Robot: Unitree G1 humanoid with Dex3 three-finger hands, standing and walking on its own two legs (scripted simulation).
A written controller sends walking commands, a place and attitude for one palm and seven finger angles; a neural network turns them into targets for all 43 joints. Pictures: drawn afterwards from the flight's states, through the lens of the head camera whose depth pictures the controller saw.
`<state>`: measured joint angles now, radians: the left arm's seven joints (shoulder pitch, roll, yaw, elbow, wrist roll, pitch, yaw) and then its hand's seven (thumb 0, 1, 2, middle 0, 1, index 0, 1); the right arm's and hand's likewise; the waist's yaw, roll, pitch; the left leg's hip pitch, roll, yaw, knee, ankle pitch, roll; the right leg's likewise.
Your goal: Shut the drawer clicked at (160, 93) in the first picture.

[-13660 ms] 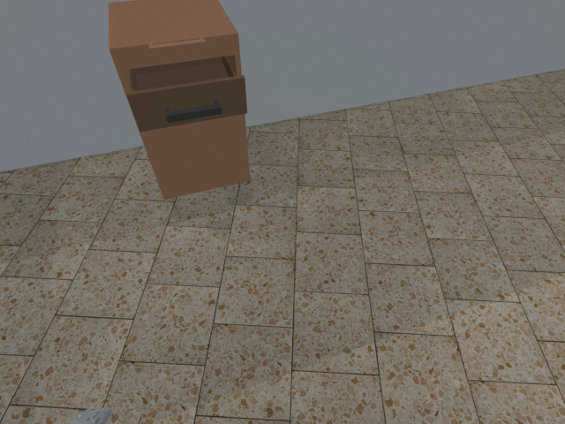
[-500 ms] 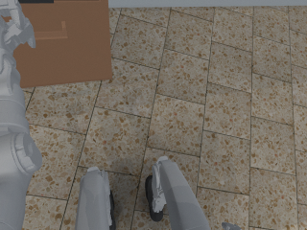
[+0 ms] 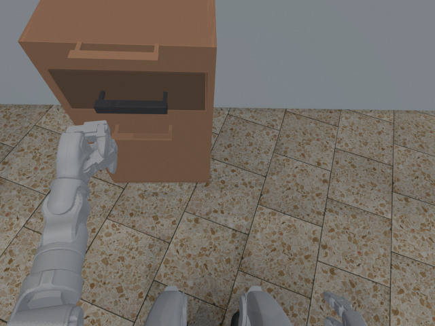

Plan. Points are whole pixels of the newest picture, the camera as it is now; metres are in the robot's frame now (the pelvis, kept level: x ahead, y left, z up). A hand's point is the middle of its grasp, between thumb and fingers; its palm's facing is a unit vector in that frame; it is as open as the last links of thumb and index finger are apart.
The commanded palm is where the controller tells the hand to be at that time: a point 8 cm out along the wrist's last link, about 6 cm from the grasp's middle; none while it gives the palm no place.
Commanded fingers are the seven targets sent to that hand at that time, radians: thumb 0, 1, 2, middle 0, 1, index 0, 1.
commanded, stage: draw the hand back to the body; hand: left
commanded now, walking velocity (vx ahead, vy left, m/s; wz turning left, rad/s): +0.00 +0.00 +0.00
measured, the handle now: (132, 100) +0.66 +0.23 -0.09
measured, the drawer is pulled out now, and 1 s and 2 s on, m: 0.00 0.00 0.00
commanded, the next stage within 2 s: step back with the hand held close in 0.94 s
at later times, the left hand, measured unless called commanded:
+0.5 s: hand (24, 184) +0.28 +0.23 +0.18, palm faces +0.28 -0.91 -0.31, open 3.3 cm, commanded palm +0.23 +0.27 +0.20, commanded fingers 0.00 0.90 0.90 -1.40 -1.60 -1.40 -1.60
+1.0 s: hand out of the picture +0.20 +0.24 +0.25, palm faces +0.44 -0.81 -0.38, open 3.3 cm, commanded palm +0.15 +0.28 +0.27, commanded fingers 0.00 0.90 0.90 -1.40 -1.60 -1.40 -1.60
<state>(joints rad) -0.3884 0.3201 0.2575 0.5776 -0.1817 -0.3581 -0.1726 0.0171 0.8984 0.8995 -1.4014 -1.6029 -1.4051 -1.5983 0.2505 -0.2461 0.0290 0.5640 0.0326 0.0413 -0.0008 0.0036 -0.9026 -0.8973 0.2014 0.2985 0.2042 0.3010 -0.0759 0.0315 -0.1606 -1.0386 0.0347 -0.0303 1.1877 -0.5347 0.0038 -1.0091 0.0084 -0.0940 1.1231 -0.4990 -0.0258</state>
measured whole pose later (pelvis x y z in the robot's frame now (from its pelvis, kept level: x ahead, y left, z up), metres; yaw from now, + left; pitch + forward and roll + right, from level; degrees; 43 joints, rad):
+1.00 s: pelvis +0.03 +0.00 +0.10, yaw +1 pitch -5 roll +0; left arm 0.51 0.30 0.28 -0.43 -0.07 -0.08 0.10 0.01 0.89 0.90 -1.41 -1.60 -1.41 -1.60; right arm 0.19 -0.23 0.03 0.60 0.01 -0.09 -0.09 0.01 -0.90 -0.90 0.20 0.30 0.20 0.30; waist 0.07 0.09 0.01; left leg -0.09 0.01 0.00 0.45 -0.28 0.00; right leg -0.08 0.01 -0.06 0.42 -0.26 -0.02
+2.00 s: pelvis -0.06 +0.02 +0.08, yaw +1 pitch +1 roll -2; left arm 0.60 0.38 0.37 -0.57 -0.02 -0.27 0.16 0.01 0.89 0.90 -1.41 -1.60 -1.41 -1.60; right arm 0.21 -0.23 -0.02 0.58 0.00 -0.04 -0.09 0.01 -0.90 -0.90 0.20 0.30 0.20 0.30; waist -0.02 0.03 0.02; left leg -0.42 0.01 -0.01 0.59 -0.19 0.03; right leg -0.38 0.01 -0.06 0.50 -0.16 0.01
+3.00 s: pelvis -0.23 -0.02 +0.09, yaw -1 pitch +1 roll +1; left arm 0.64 0.38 0.36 -0.52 -0.05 -0.20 0.15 0.01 0.89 0.90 -1.41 -1.60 -1.41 -1.60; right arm 0.27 -0.27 -0.03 0.65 0.02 -0.05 -0.08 0.01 -0.90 -0.90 0.20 0.30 0.20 0.30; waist -0.04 -0.02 -0.04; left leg -0.31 -0.03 0.04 0.51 -0.21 0.04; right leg -0.15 0.00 -0.01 0.52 -0.38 -0.01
